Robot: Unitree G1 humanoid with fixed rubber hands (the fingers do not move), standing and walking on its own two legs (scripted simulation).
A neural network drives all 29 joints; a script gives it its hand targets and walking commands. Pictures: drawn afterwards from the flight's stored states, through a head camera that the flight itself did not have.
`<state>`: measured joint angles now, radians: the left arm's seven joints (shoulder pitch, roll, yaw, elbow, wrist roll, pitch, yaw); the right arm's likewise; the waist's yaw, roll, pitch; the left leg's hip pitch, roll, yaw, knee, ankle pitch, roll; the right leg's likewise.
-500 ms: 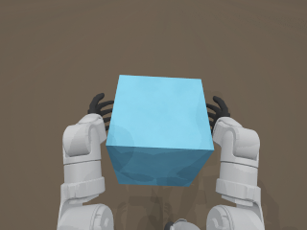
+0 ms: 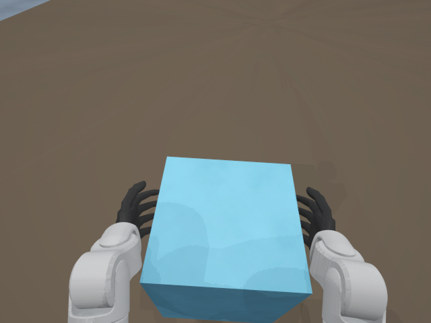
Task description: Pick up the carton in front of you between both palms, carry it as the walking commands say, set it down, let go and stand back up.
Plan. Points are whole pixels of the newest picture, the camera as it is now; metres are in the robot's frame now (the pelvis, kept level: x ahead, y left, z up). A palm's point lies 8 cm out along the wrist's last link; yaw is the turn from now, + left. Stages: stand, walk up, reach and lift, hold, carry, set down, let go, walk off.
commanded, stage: carry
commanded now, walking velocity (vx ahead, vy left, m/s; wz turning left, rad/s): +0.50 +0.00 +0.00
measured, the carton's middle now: (222, 246) +0.25 +0.00 +0.04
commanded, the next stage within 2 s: none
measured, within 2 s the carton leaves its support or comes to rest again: neither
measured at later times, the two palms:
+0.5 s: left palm (168, 117) +0.55 +0.14 +0.11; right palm (289, 123) +0.55 -0.16 +0.11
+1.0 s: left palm (183, 78) +0.76 +0.13 +0.11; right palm (281, 81) +0.76 -0.17 +0.11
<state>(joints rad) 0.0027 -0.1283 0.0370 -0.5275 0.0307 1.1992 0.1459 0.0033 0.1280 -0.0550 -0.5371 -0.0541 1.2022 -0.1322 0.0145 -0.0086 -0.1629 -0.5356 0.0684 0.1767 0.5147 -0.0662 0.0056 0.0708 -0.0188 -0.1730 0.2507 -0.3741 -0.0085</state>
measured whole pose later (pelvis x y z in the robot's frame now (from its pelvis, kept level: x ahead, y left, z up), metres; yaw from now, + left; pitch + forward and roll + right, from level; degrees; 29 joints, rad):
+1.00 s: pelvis +0.53 -0.01 +0.00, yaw -1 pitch +2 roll +0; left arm 0.01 -0.13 0.04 -0.50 0.05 1.21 0.12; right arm -0.01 0.13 -0.05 -0.48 -0.06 1.21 -0.13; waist 0.00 -0.01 -0.17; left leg -0.28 0.07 0.16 0.49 -0.25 -0.01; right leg -0.23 -0.06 -0.21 0.49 -0.29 -0.01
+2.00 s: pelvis +0.52 +0.00 +0.00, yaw -2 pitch +2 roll +0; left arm -0.25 -0.15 0.19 0.20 0.24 0.69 0.03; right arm -0.25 0.15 -0.21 0.20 -0.25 0.68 -0.03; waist 0.00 0.00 -0.08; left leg -0.30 0.06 0.18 0.51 -0.24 0.02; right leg -0.26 -0.08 -0.19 0.51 -0.28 0.01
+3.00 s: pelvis +0.47 -0.01 -0.01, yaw -3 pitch -5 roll +0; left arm -0.61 -0.17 0.53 0.61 0.47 0.55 -0.05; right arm -0.59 0.20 -0.56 0.58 -0.47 0.55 0.03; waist -0.01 -0.02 0.09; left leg -0.26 -0.04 -0.07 0.58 -0.24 0.00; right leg -0.24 0.04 0.09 0.60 -0.27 0.00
